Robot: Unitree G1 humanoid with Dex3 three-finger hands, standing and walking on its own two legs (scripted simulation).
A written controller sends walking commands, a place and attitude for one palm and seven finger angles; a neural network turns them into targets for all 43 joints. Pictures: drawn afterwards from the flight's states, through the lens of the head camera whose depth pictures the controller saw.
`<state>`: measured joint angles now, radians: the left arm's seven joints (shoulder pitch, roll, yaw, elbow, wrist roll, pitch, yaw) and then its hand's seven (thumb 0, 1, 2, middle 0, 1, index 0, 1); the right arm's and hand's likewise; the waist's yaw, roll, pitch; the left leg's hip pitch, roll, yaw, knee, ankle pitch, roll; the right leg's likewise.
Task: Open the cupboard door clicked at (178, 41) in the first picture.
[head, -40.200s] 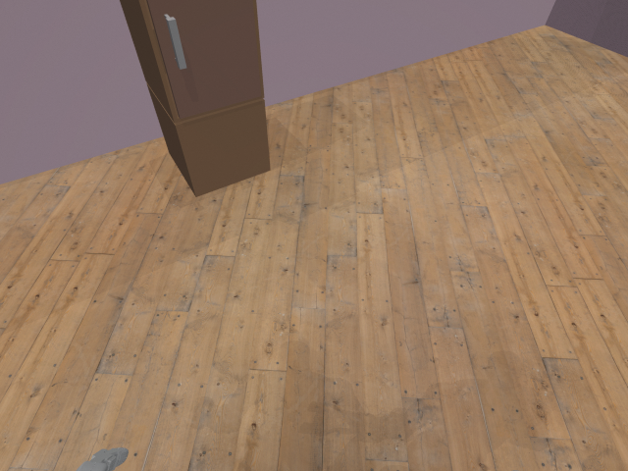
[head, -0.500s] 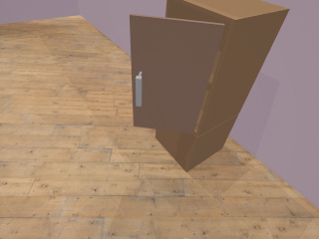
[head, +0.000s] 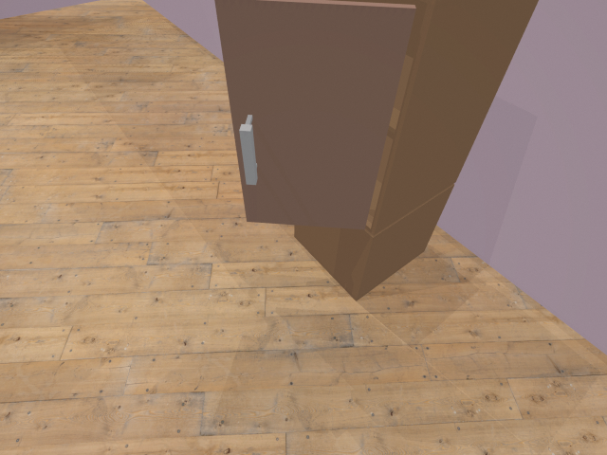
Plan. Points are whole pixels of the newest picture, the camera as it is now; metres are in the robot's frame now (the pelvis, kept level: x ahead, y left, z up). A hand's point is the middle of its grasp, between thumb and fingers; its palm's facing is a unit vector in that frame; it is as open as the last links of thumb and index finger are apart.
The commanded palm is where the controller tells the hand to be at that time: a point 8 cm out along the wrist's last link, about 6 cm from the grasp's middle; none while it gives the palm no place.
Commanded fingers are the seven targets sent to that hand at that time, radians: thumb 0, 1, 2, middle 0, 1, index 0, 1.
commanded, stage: look again from close up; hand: left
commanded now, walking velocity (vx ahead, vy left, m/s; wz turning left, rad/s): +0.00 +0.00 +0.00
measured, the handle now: (250, 150) +0.75 +0.16 -0.06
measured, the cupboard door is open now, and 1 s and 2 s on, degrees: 48 48 48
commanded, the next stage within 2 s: shuffle to correct the standing spot in 0.34 s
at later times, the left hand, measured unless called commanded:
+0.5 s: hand out of the picture -0.02 +0.13 -0.17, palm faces +0.04 -0.98 -0.17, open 7.3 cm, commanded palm none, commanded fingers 0.00 0.90 0.90 -0.20 -0.30 -0.20 -0.30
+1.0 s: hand out of the picture +0.07 +0.17 -0.17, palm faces +0.04 -0.99 -0.15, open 7.4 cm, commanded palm none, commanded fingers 0.00 0.90 0.90 -0.20 -0.30 -0.20 -0.30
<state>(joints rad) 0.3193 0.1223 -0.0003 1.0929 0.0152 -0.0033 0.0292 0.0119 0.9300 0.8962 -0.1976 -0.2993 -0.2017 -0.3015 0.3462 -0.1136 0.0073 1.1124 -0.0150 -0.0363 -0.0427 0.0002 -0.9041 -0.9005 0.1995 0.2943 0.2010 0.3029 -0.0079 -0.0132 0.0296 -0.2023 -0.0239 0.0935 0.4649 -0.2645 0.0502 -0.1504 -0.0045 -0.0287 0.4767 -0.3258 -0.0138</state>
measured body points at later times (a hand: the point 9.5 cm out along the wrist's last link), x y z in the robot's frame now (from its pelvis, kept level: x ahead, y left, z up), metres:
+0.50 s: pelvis +0.00 -0.03 +0.00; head +0.00 -0.03 +0.45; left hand -0.02 +0.18 -0.15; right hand +0.00 -0.24 -0.16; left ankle -0.01 +0.09 -0.74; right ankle -0.04 -0.11 -0.74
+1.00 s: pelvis +0.08 +0.01 +0.00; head +0.10 +0.01 +0.45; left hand +0.07 +0.22 -0.16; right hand +0.05 -0.19 -0.15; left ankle +0.08 +0.10 -0.74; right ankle +0.06 -0.11 -0.66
